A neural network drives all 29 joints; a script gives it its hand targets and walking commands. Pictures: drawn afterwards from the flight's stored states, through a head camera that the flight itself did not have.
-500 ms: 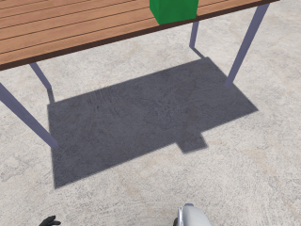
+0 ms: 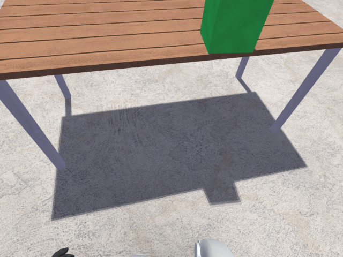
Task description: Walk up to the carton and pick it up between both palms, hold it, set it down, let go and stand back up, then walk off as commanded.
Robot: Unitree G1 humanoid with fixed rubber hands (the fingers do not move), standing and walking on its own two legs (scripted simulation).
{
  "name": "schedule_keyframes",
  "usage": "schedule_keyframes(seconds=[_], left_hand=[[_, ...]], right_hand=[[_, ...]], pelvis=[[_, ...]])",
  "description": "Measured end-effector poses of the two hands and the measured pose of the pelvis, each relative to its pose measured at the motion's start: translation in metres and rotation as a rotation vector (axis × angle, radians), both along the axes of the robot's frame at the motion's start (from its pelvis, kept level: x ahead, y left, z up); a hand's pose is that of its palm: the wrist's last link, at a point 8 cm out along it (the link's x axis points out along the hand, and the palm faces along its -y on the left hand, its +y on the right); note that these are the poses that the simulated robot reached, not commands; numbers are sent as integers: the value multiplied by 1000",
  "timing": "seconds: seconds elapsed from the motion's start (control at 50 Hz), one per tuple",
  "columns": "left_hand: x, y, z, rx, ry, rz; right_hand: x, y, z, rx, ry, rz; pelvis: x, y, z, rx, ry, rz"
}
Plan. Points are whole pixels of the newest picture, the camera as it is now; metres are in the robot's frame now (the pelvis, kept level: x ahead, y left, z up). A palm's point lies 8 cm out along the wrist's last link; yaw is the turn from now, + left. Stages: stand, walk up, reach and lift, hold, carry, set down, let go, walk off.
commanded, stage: walk up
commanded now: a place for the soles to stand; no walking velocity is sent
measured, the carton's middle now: (235, 4) +0.93 -0.20 +0.15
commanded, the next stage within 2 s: none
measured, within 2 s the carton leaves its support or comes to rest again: neither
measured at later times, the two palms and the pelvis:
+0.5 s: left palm (112, 236) +0.21 +0.17 -0.12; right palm out of the picture +0.18 -0.42 -0.09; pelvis +0.09 -0.11 -0.01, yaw +3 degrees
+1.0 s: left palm (123, 220) +0.25 +0.15 -0.13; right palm out of the picture +0.16 -0.51 -0.10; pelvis +0.15 -0.19 -0.02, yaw +5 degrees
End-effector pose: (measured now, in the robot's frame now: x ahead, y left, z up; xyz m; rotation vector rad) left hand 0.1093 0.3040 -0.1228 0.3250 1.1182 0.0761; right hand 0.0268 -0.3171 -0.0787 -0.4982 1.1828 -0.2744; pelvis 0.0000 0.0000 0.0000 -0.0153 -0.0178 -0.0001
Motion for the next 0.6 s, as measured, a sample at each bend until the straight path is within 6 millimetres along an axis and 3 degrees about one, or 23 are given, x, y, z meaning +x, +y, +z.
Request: schedule_keyframes(seconds=[0.1, 0.2, 0.28, 0.42, 0.5, 0.6], left_hand=[[22, -6, 5, 53, 19, -14], [54, -39, 7, 85, 2, -41], [73, -73, 4, 75, -29, -36], [92, -127, 4, -19, -97, 11], [98, -137, -1, -56, -119, 41], [94, -128, -11, -69, -106, 76]], right_hand=[[-13, -21, -8, -2, 86, -29], [-1, -55, -22, 20, 117, -42], [36, -84, -33, 27, 62, -39], [119, -105, -21, 33, -95, 22], [149, -108, -12, 18, -138, 57], [168, -103, -6, -7, -129, 96]], pelvis=[[19, -20, -4, 29, 28, 4], [40, -56, -12, 56, 53, 6], [57, -85, -18, 58, 13, 1], [79, -109, -10, 37, -51, 27], [89, -113, -10, 19, -72, 49], [98, -109, -12, -10, -62, 82]])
